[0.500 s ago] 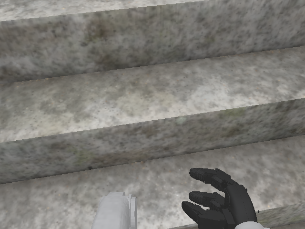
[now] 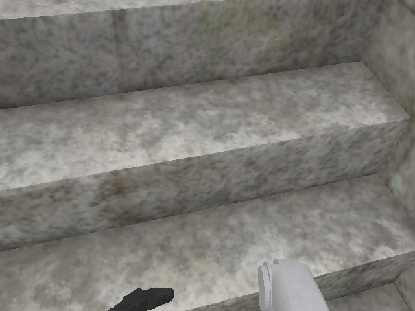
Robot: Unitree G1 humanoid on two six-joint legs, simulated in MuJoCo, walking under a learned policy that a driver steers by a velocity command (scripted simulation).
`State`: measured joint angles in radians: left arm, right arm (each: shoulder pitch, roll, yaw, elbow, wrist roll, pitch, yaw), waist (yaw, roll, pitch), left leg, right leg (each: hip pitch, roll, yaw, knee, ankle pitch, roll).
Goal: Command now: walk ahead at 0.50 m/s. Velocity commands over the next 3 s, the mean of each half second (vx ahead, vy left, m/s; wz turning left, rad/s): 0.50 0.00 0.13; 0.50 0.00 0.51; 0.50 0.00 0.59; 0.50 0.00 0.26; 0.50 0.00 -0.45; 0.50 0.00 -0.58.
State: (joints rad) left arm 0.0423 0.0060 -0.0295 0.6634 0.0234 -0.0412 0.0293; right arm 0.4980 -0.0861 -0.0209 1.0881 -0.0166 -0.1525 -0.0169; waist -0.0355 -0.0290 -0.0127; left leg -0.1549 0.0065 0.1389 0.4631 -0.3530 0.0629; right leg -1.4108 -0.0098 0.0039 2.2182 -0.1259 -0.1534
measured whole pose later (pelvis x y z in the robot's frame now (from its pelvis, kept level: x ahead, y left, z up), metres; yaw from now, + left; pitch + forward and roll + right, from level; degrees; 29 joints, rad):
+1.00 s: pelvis +0.46 +0.01 +0.38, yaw +19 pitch +7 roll +3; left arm -0.06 0.18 -0.05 0.72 0.07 -0.05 -0.06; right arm 0.48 -0.11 0.01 1.14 -0.09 -0.04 0.07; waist -0.05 -0.03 -0.19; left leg -0.44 -0.19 -0.13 0.78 -0.45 0.07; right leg -1.27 0.04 0.15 2.16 -0.40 -0.22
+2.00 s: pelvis +0.81 +0.32 +0.80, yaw +43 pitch +3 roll +2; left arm 0.21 0.20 0.05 0.99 -0.02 -0.11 -0.12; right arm 0.37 -0.21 0.00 1.13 -0.09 -0.01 0.09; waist 0.01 -0.02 -0.12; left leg -0.46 -0.02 0.23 0.78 -0.38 0.11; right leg -1.21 0.03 0.19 2.33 0.08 -0.25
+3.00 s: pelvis +1.17 +0.57 +1.20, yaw +13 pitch +6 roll +3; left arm 0.27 0.23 0.06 1.06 0.01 -0.07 -0.12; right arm 0.14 -0.17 -0.01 1.02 -0.04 -0.03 0.02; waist -0.02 -0.06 -0.18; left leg -0.60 0.04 0.18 0.97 -0.44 0.05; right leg -0.93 0.08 0.21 1.94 0.06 -0.25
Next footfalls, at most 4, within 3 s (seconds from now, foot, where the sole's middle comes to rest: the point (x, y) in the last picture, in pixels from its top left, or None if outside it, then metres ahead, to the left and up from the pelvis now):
0.16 right None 0.29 -0.11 -0.57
0.68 left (155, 279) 0.43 0.11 -0.35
1.12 right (234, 115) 0.72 -0.06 -0.14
1.72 left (3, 3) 0.81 0.41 0.06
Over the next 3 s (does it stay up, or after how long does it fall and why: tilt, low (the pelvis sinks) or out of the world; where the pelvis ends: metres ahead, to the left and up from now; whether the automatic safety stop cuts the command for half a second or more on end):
stays up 1.17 0.57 1.20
